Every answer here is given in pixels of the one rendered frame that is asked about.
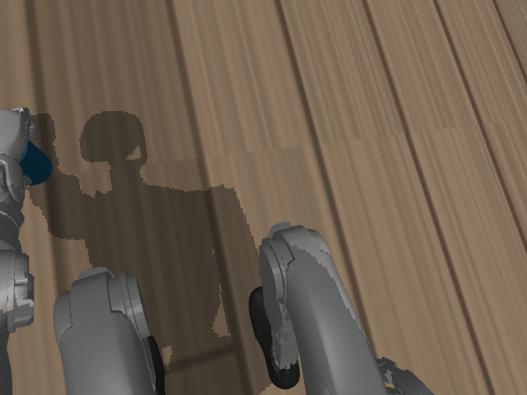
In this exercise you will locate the right robot foot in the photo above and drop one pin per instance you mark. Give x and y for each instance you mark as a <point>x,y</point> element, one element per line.
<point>281,378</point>

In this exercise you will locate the right robot hand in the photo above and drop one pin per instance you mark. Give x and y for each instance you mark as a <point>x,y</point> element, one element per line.
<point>404,381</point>

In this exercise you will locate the left robot hand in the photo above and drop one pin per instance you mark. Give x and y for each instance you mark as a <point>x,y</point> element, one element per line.
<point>17,127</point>

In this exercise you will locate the left robot foot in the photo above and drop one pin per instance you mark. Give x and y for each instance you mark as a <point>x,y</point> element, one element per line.
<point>158,366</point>

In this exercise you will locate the can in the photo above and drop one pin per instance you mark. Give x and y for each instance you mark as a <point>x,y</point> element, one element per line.
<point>35,164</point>

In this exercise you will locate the left robot arm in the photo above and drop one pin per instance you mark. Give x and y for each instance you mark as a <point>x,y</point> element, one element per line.
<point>16,283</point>

